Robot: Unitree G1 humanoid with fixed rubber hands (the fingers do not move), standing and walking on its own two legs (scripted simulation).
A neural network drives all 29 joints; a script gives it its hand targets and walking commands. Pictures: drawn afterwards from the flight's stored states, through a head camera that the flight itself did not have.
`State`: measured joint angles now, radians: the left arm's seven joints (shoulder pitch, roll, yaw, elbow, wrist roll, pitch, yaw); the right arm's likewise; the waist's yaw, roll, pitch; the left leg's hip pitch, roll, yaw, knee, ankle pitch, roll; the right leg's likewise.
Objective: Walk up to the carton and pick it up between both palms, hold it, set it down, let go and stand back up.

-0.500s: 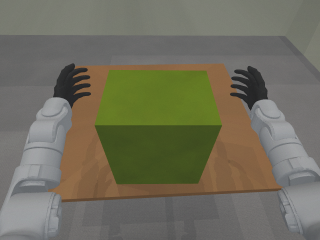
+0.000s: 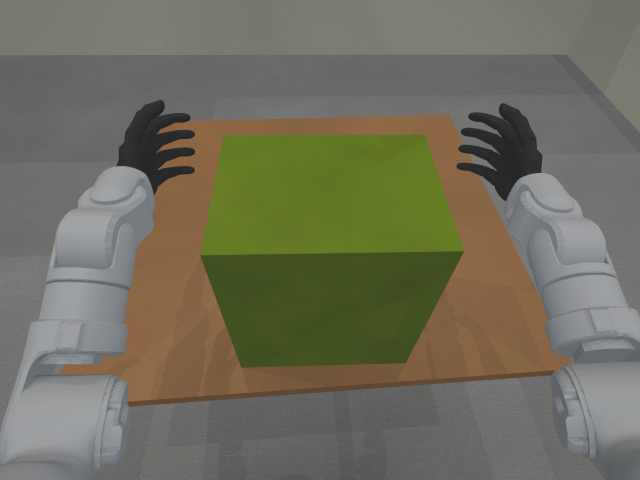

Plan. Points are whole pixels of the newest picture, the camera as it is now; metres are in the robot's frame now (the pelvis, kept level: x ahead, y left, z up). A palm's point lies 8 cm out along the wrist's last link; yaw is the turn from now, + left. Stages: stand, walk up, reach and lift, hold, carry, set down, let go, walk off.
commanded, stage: set down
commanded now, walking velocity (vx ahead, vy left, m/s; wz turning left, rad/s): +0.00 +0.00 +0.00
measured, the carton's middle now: (324, 261) +0.40 +0.00 +0.02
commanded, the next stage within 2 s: none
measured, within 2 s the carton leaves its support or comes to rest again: neither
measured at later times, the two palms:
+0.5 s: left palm (100, 210) +0.36 +0.24 +0.17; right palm (561, 211) +0.36 -0.26 +0.16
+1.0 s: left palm (103, 312) +0.28 +0.24 +0.09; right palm (550, 314) +0.28 -0.25 +0.08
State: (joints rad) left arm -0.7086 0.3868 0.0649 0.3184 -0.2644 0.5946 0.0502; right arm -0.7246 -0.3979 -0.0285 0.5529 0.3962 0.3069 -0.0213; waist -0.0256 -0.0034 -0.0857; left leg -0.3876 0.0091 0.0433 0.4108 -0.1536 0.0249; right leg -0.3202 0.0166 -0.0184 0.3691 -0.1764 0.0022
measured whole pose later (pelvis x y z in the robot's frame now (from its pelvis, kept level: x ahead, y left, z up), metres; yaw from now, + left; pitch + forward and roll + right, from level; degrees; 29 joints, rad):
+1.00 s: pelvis +0.02 -0.02 +0.01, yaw -1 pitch -2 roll +0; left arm -0.03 0.32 0.18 0.03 -0.21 0.45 -0.04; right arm 0.03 -0.35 -0.04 0.08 0.37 0.31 -0.03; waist 0.01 -0.02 -0.05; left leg -0.11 0.01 0.06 0.29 -0.14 0.00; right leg -0.07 0.02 0.00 0.28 -0.18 -0.03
